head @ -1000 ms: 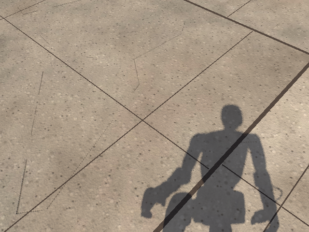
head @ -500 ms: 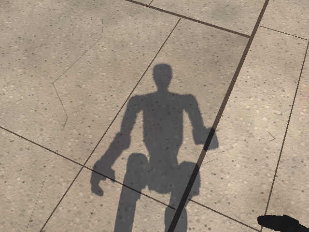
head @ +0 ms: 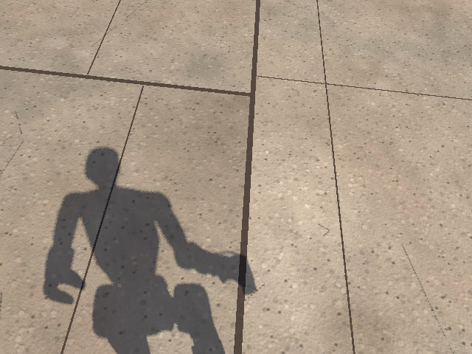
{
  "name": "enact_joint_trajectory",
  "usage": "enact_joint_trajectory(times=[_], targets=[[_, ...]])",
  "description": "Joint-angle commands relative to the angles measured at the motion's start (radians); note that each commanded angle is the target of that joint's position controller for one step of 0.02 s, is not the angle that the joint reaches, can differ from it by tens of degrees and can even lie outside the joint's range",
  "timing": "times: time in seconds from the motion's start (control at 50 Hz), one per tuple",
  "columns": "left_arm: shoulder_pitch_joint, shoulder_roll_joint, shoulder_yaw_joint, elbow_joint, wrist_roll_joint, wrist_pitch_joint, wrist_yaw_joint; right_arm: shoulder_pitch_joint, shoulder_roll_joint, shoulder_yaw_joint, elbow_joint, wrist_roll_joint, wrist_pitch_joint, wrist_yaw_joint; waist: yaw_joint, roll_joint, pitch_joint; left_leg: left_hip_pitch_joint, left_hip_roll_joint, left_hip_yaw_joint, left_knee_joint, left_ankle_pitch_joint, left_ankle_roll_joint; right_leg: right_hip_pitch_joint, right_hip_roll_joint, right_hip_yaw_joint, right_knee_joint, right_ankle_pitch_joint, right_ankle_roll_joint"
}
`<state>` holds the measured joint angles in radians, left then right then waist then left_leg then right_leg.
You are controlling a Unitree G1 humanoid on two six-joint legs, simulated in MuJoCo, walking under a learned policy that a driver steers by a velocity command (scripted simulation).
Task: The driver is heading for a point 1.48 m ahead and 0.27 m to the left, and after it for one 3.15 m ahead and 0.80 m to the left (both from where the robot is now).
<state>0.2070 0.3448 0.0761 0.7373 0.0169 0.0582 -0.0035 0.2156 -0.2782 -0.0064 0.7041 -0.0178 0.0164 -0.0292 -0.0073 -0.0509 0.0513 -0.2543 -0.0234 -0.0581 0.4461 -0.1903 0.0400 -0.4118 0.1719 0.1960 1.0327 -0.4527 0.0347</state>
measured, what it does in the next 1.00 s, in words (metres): walks ahead: right foot, then left foot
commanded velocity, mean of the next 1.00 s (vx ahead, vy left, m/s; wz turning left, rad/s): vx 0.59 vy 0.00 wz -0.05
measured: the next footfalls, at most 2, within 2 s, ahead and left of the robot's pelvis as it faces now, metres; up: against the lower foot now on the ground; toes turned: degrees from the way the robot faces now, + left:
right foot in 0.24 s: +0.00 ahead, -0.10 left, +0.00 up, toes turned +5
left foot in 0.56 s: +0.19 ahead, +0.17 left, +0.00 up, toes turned +2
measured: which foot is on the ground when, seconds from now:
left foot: down 0.00-0.26, up 0.28-0.54, down 0.56-1.00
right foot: up 0.00-0.22, down 0.24-0.56, up 0.58-1.00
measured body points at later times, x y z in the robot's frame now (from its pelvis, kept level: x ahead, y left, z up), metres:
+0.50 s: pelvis +0.07 +0.04 +0.00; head +0.07 +0.04 +0.45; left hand +0.07 +0.32 -0.13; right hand +0.22 -0.24 -0.09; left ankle +0.14 +0.16 -0.72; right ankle -0.04 -0.11 -0.74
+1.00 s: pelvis +0.39 +0.07 -0.03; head +0.43 +0.07 +0.42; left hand +0.65 +0.28 -0.10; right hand +0.29 -0.18 -0.16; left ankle +0.15 +0.17 -0.74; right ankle +0.60 -0.03 -0.72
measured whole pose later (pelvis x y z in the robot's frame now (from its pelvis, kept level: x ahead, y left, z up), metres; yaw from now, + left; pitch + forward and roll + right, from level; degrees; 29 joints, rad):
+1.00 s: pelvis +0.39 +0.07 -0.03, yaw +0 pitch +3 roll +0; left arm -0.06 0.26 -0.01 0.70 0.03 -0.05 -0.06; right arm 0.55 -0.24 -0.02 0.94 -0.01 -0.10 0.01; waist -0.08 0.00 0.03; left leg 0.31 -0.03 0.03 0.00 -0.35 0.04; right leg -0.70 -0.04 -0.10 0.59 0.00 -0.12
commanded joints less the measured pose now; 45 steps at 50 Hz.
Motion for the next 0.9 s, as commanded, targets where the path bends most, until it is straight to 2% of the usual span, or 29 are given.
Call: enact_joint_trajectory(times=[0.02, 0.1, 0.14, 0.18, 0.2, 0.22, 0.24, 0.26, 0.28, 0.3, 0.32, 0.34, 0.36, 0.38, 0.44, 0.5, 0.52, 0.54, 0.56, 0.58, 0.6, 0.62, 0.64, 0.66, 0.7, 0.76, 0.8, 0.84, 0.9], targets=[[0.054, 0.059, 0.009, -0.020, -0.010, 0.006, -0.002, -0.012, -0.118, -0.028, -0.051, 0.003, -0.018, 0.001, 0.019, 0.212, -0.098, 0.130, 0.186, -0.171, -0.112, 0.408, 0.125, -0.007, -0.018, -0.033, -0.019, 0.012, 0.022], [0.013, 0.027, -0.017, 0.007, -0.013, 0.015, 0.005, 0.033, -0.128, -0.033, -0.016, 0.000, -0.016, 0.004, -0.010, 0.247, -0.089, 0.158, 0.185, -0.192, -0.130, 0.260, 0.127, 0.087, -0.072, -0.096, -0.285, -0.016, 0.013], [0.000, 0.022, -0.027, 0.023, -0.019, 0.012, 0.012, 0.055, -0.141, -0.040, 0.003, -0.005, -0.008, 0.009, -0.023, 0.257, -0.079, 0.143, 0.186, -0.205, -0.127, 0.252, 0.137, 0.148, -0.086, -0.140, -0.407, -0.010, -0.006], [0.027, 0.010, -0.035, 0.053, -0.022, 0.002, 0.022, 0.063, -0.140, -0.042, 0.022, -0.004, 0.000, 0.009, -0.006, 0.236, -0.076, 0.128, 0.186, -0.212, -0.101, 0.290, 0.131, 0.221, -0.095, -0.156, -0.567, 0.086, -0.030], [0.083, -0.007, -0.044, 0.080, -0.014, -0.009, 0.025, 0.080, -0.140, -0.043, 0.033, 0.000, 0.003, 0.012, 0.012, 0.206, -0.123, 0.094, 0.172, -0.209, -0.115, 0.047, 0.111, 0.328, -0.090, -0.180, -0.692, 0.148, -0.051], [0.100, 0.015, -0.040, 0.093, 0.003, -0.022, 0.027, 0.109, -0.157, -0.055, 0.047, 0.002, 0.010, 0.015, 0.008, 0.190, -0.113, -0.011, 0.146, -0.223, -0.135, -0.288, 0.091, 0.416, -0.088, -0.177, -0.676, 0.117, -0.086], [0.141, 0.059, -0.034, 0.097, 0.022, -0.036, 0.025, 0.066, -0.139, -0.053, 0.027, 0.001, 0.014, 0.020, 0.045, 0.123, -0.083, -0.202, 0.111, -0.209, -0.099, -0.540, 0.061, 0.516, -0.177, -0.061, -0.691, -0.074, -0.144], [0.192, 0.133, -0.018, 0.104, 0.024, -0.042, 0.022, -0.056, -0.098, -0.042, -0.032, 0.011, 0.009, 0.029, 0.104, -0.035, 0.000, -0.439, 0.009, -0.064, 0.050, -0.501, 0.015, 0.551, -0.325, 0.167, -0.797, -0.324, -0.229], [0.211, 0.184, 0.008, 0.132, 0.010, -0.051, 0.017, -0.184, -0.087, -0.039, -0.086, 0.011, -0.001, 0.035, 0.151, -0.193, 0.120, -0.532, -0.040, 0.087, 0.278, -0.276, -0.003, 0.449, -0.502, 0.428, -0.963, -0.451, -0.319], [0.159, 0.121, -0.005, 0.125, 0.016, -0.065, 0.016, -0.212, -0.132, -0.054, -0.094, 0.004, -0.012, 0.036, 0.119, -0.107, 0.180, -0.547, 0.036, 0.031, 0.391, -0.184, -0.004, 0.375, -0.517, 0.425, -0.981, -0.366, -0.326], [0.102, 0.098, -0.009, 0.112, 0.010, -0.079, 0.013, -0.150, -0.130, -0.059, -0.075, 0.003, -0.024, 0.046, 0.067, -0.086, 0.136, -0.524, 0.050, 0.015, 0.423, -0.133, -0.011, 0.377, -0.474, 0.355, -0.968, -0.275, -0.299], [0.070, 0.086, -0.010, 0.101, 0.005, -0.093, 0.011, -0.099, -0.134, -0.062, -0.055, -0.005, -0.032, 0.059, 0.039, -0.089, 0.082, -0.496, 0.062, 0.017, 0.449, -0.101, -0.020, 0.403, -0.433, 0.285, -0.961, -0.196, -0.274], [0.062, 0.079, -0.011, 0.098, -0.003, -0.106, 0.010, -0.070, -0.132, -0.065, -0.043, -0.014, -0.038, 0.072, 0.024, -0.087, 0.046, -0.448, 0.065, 0.033, 0.455, -0.077, -0.025, 0.390, -0.399, 0.214, -0.960, -0.134, -0.259], [0.060, 0.082, -0.009, 0.098, -0.007, -0.118, 0.008, -0.062, -0.122, -0.063, -0.038, -0.014, -0.041, 0.080, 0.018, -0.096, 0.026, -0.386, 0.067, 0.050, 0.424, -0.060, -0.029, 0.353, -0.368, 0.156, -0.962, -0.095, -0.243], [0.084, 0.099, 0.001, 0.109, -0.006, -0.135, 0.002, -0.129, -0.092, -0.054, -0.064, -0.005, -0.037, 0.090, 0.038, -0.115, 0.059, -0.250, 0.068, 0.084, 0.252, -0.026, -0.036, 0.250, -0.346, 0.077, -0.974, -0.048, -0.220], [0.113, 0.130, 0.011, 0.117, -0.003, -0.137, -0.006, -0.143, -0.102, -0.058, -0.079, -0.003, -0.036, 0.086, 0.047, -0.096, 0.078, -0.105, 0.052, 0.137, 0.131, -0.070, -0.009, 0.194, -0.384, 0.066, -0.963, -0.046, -0.233], [0.111, 0.136, 0.012, 0.118, -0.004, -0.136, -0.007, -0.108, -0.106, -0.062, -0.071, -0.005, -0.039, 0.080, 0.027, -0.073, 0.080, -0.038, 0.042, 0.152, 0.097, -0.066, 0.003, 0.172, -0.389, 0.056, -0.934, -0.027, -0.234], [0.104, 0.133, 0.011, 0.119, 0.000, -0.136, -0.008, -0.020, -0.120, -0.071, -0.045, -0.008, -0.046, 0.070, -0.022, -0.033, 0.059, 0.084, 0.016, 0.164, 0.066, -0.074, 0.012, 0.133, -0.367, 0.020, -0.836, 0.073, -0.225], [0.098, 0.108, 0.001, 0.119, 0.011, -0.139, -0.009, 0.162, -0.156, -0.089, 0.012, -0.014, -0.060, 0.055, -0.108, 0.041, -0.025, 0.310, 0.003, 0.151, 0.053, -0.123, 0.025, 0.051, -0.310, -0.050, -0.596, 0.279, -0.211], [0.072, 0.030, -0.024, 0.074, -0.004, -0.148, -0.014, 0.349, -0.273, -0.119, 0.047, -0.035, -0.073, 0.039, -0.200, 0.291, -0.154, 0.552, 0.226, -0.196, -0.092, -0.478, 0.087, -0.177, -0.188, -0.172, -0.171, 0.287, -0.157], [-0.010, -0.007, -0.034, 0.015, -0.005, -0.158, -0.008, 0.421, -0.318, -0.122, 0.065, -0.036, -0.081, 0.044, -0.207, 0.407, -0.159, 0.543, 0.382, -0.632, -0.289, -0.764, 0.119, -0.378, -0.077, -0.117, 0.079, -0.061, -0.153], [-0.035, 0.024, -0.025, 0.013, 0.003, -0.154, -0.009, 0.283, -0.236, -0.098, 0.050, -0.036, -0.078, 0.048, -0.117, 0.210, -0.056, 0.429, 0.391, -0.612, -0.253, -0.695, 0.122, -0.454, -0.145, -0.033, 0.208, 0.045, -0.176], [-0.025, 0.042, -0.023, 0.022, 0.011, -0.156, -0.023, 0.203, -0.192, -0.088, 0.027, -0.024, -0.079, 0.052, -0.071, 0.121, -0.045, 0.346, 0.361, -0.489, -0.227, -0.587, 0.116, -0.426, -0.200, -0.054, 0.199, 0.139, -0.176], [0.005, 0.047, -0.022, 0.032, 0.018, -0.153, -0.037, 0.157, -0.171, -0.080, 0.019, -0.018, -0.081, 0.053, -0.029, 0.112, -0.058, 0.284, 0.317, -0.398, -0.250, -0.524, 0.111, -0.370, -0.243, -0.091, 0.158, 0.186, -0.161], [0.013, 0.029, -0.029, 0.039, 0.040, -0.132, -0.055, 0.139, -0.145, -0.066, 0.026, -0.009, -0.094, 0.050, 0.000, 0.151, -0.022, 0.178, 0.264, -0.304, -0.329, -0.467, 0.119, -0.331, -0.281, -0.132, 0.126, 0.230, -0.120], [-0.088, 0.009, -0.039, 0.001, 0.028, -0.111, -0.064, 0.207, -0.133, -0.064, 0.071, 0.002, -0.114, 0.050, -0.005, 0.119, 0.065, 0.167, 0.243, -0.221, -0.405, -0.331, 0.150, -0.448, -0.303, -0.166, 0.081, 0.342, -0.086], [-0.182, 0.007, -0.045, -0.034, 0.024, -0.109, -0.065, 0.251, -0.121, -0.061, 0.094, 0.008, -0.121, 0.053, -0.022, 0.090, 0.095, 0.181, 0.218, -0.139, -0.436, -0.193, 0.157, -0.485, -0.301, -0.199, -0.015, 0.398, -0.072], [-0.257, -0.009, -0.055, -0.066, 0.022, -0.113, -0.069, 0.266, -0.107, -0.056, 0.111, 0.012, -0.129, 0.052, -0.026, 0.087, 0.110, 0.158, 0.185, -0.052, -0.456, -0.042, 0.149, -0.421, -0.285, -0.231, -0.161, 0.479, -0.071], [-0.335, -0.031, -0.071, -0.097, 0.014, -0.116, -0.078, 0.300, -0.113, -0.054, 0.146, 0.019, -0.142, 0.043, -0.036, 0.082, 0.131, 0.175, 0.201, 0.015, -0.530, 0.188, 0.143, -0.279, -0.259, -0.282, -0.348, 0.576, -0.108]])
Velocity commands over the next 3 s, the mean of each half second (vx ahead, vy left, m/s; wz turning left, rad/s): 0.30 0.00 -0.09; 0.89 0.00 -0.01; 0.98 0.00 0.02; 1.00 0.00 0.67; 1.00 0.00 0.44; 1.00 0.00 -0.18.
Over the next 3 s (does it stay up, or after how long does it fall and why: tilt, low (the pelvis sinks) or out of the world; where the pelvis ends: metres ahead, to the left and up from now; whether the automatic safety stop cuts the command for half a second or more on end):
stays up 2.20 0.55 -0.01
